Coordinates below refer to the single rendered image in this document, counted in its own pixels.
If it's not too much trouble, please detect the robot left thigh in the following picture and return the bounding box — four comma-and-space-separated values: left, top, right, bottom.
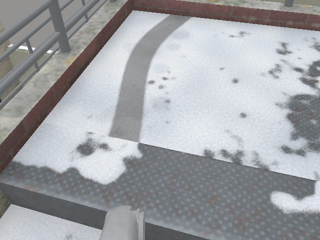
99, 206, 145, 240

